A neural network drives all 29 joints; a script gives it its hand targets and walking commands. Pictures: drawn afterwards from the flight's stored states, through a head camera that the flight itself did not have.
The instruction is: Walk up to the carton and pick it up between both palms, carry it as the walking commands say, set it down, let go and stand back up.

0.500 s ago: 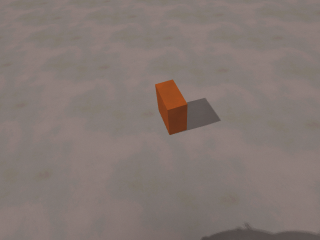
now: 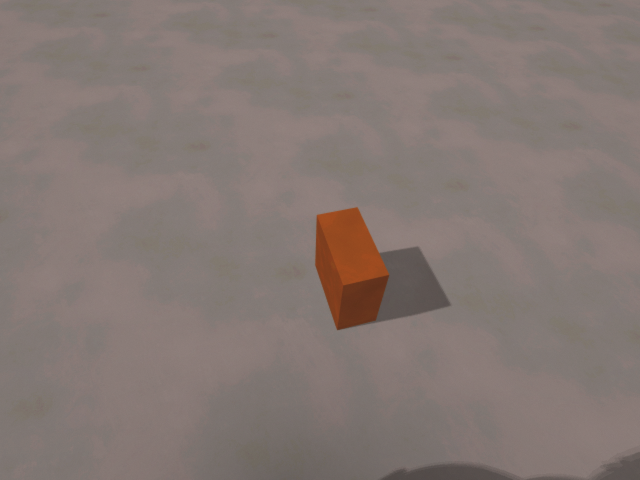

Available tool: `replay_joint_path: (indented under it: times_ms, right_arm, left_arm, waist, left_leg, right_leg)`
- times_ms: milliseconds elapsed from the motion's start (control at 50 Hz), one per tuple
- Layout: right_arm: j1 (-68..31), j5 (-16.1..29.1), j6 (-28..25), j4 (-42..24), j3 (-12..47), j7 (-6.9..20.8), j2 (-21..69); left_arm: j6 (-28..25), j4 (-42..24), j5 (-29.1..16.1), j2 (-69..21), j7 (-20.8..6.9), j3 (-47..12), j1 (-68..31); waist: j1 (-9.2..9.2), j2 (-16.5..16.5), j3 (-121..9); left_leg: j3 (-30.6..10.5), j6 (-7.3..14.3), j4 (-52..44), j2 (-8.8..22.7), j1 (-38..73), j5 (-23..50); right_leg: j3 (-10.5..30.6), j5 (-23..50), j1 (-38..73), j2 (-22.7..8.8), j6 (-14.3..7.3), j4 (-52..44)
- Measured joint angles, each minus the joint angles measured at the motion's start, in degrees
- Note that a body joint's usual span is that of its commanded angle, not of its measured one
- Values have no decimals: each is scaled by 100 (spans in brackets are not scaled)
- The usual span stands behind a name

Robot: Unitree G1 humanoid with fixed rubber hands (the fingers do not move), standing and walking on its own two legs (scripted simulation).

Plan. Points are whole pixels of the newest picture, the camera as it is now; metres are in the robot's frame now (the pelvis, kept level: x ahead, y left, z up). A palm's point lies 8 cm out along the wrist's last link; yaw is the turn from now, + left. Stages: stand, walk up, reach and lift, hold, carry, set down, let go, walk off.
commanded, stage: walk up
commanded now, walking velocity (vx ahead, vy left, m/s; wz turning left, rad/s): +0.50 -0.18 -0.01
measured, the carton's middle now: (347, 269) +0.85 -0.02 -0.62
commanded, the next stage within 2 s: none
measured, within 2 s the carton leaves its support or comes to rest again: neither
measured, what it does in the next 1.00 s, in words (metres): walks ahead: right foot, then left foot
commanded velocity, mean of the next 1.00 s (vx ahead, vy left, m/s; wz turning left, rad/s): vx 0.28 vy -0.02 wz -0.01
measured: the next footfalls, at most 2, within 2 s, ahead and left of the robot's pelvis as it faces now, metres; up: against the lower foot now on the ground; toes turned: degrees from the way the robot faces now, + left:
right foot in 0.42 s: +0.36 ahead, -0.19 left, +0.00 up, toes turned -7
left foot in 0.90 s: +0.42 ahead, +0.09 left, +0.00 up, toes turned +7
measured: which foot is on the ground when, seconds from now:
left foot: down 0.00-0.42, up 0.44-0.88, down 0.90-1.00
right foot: up 0.00-0.40, down 0.42-0.90, up 0.92-1.00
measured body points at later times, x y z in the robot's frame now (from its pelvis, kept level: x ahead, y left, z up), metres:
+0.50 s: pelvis +0.23 -0.08 -0.01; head +0.27 -0.10 +0.44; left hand +0.38 +0.16 -0.13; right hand +0.19 -0.33 -0.16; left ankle +0.09 +0.07 -0.67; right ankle +0.32 -0.18 -0.73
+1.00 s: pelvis +0.34 -0.03 +0.01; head +0.36 -0.01 +0.46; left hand +0.31 +0.20 -0.16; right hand +0.44 -0.26 -0.12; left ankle +0.38 +0.08 -0.73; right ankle +0.34 -0.17 -0.72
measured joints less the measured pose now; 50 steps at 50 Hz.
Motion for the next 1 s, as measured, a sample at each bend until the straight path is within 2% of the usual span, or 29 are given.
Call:
replay_joint_path:
  times_ms: [40,100,220,280,360,400,420,460,500,560,640,740,840,900,960,1000]
  right_arm:
    - [429,26,-21,167,-35,-31,-16]
    - [1040,43,-58,279,-34,-38,-18]
    - [1854,36,-73,434,5,-63,62]
    - [2016,22,-50,465,10,-84,105]
    - [2066,24,15,485,-20,-118,86]
    - [2079,68,60,531,-37,-111,53]
    - [2058,89,81,558,-38,-103,45]
    - [1734,120,151,526,-51,-124,-2]
    - [1379,118,157,417,-59,-132,-53]
    - [903,79,255,304,-97,-103,-152]
    - [436,52,474,218,-134,-18,-272]
    - [96,57,598,144,-89,92,-234]
    - [-147,133,492,98,67,61,-43]
    - [-174,119,323,137,137,-88,-43]
    - [-94,125,279,248,155,-134,153]
    - [-34,121,320,283,156,-168,218]
  left_arm:
    - [54,-164,17,91,-58,51,-344]
    - [178,-407,45,176,-160,101,-798]
    - [326,-741,9,191,-337,75,-1534]
    - [338,-825,-26,131,-391,22,-1849]
    - [297,-899,8,17,-394,-32,-2145]
    - [168,-889,51,-31,-330,-48,-2197]
    - [85,-865,81,-37,-278,-33,-2200]
    - [-4,-795,73,-107,-170,-2,-2143]
    - [-51,-692,38,-143,-100,12,-1924]
    - [-80,-525,0,-170,-14,13,-1480]
    - [-89,-346,-1,-132,9,7,-824]
    - [-46,-193,36,-131,23,-23,-235]
    - [47,-62,-4,-152,45,-63,-90]
    - [123,33,-103,-225,85,-75,-131]
    - [264,28,-113,-151,156,-67,-344]
    - [352,-9,-93,-145,155,-77,-466]
  waist:
    - [-126,-50,-14]
    - [-335,-61,0]
    - [-664,-37,44]
    - [-802,-21,66]
    - [-904,60,28]
    - [-871,116,-25]
    - [-819,129,-45]
    - [-710,275,58]
    - [-605,335,137]
    - [-379,406,159]
    - [-122,429,95]
    - [31,368,-19]
    - [85,238,-25]
    - [84,366,-19]
    - [32,54,32]
    - [-23,-27,24]
  left_leg:
    - [13,-36,-387,-19,382,25]
    - [-13,-81,-823,-11,875,17]
    - [-65,-262,-1372,53,1683,-154]
    - [-71,-401,-1559,98,2027,-286]
    - [-73,-658,-1575,197,2348,-608]
    - [-104,-762,-1126,274,2321,-998]
    - [-155,-716,-565,323,2136,-1277]
    - [-563,-560,1220,302,1394,-1777]
    - [-755,-474,2513,154,729,-1751]
    - [-749,-449,3105,37,11,-1259]
    - [-726,-431,2920,-30,-542,-636]
    - [-712,-499,1906,15,-661,-159]
    - [-618,-496,368,-8,-90,-30]
    - [-592,-424,-822,-1,578,713]
    - [-538,-231,-669,-144,613,284]
    - [-522,-172,-734,-181,692,250]
  right_leg:
    - [-56,463,-544,-110,49,192]
    - [-102,1029,-1147,-228,143,-20]
    - [-248,1821,-1571,-298,207,-1455]
    - [-358,1953,-1465,-231,185,-2318]
    - [-487,1715,-1145,-80,125,-3125]
    - [-604,1650,-770,-28,79,-3600]
    - [-629,1870,-681,-23,-61,-3656]
    - [-665,1538,-806,41,-253,-3162]
    - [-683,1267,-611,47,-305,-3183]
    - [-693,1311,-196,34,-236,-3610]
    - [-626,1346,225,-16,-230,-4031]
    - [-595,1349,635,-73,-137,-4434]
    - [-610,1254,920,-49,-11,-4585]
    - [-624,977,902,105,127,-4211]
    - [-355,307,727,77,89,-3689]
    - [-250,214,640,156,39,-3554]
